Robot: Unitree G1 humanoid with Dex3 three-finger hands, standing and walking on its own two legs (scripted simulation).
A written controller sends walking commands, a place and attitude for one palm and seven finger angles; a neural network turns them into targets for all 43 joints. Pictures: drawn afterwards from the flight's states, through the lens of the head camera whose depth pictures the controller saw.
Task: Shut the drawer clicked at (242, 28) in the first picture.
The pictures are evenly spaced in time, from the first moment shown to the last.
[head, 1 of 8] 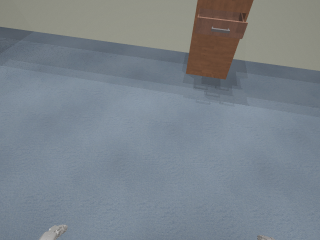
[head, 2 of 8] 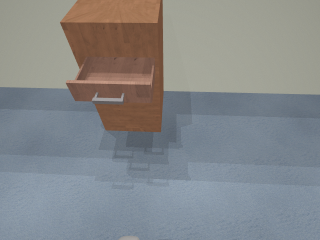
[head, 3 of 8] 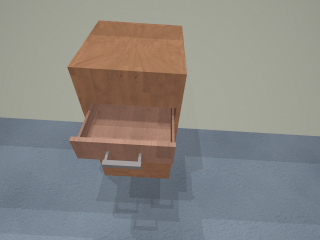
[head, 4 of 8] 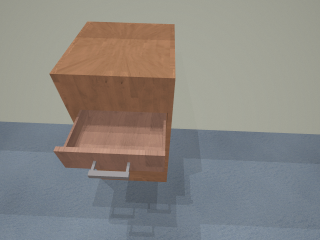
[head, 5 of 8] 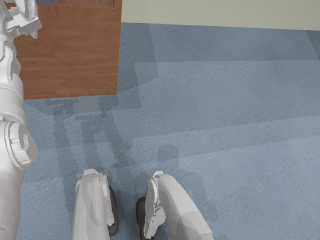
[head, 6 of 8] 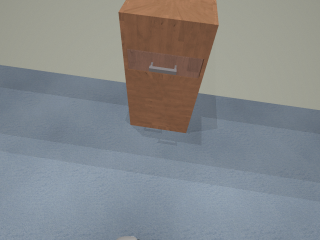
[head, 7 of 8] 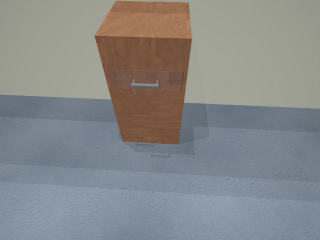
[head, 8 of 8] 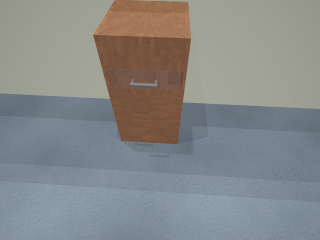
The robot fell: no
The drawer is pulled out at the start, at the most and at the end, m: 0.20 0.20 0.00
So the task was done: yes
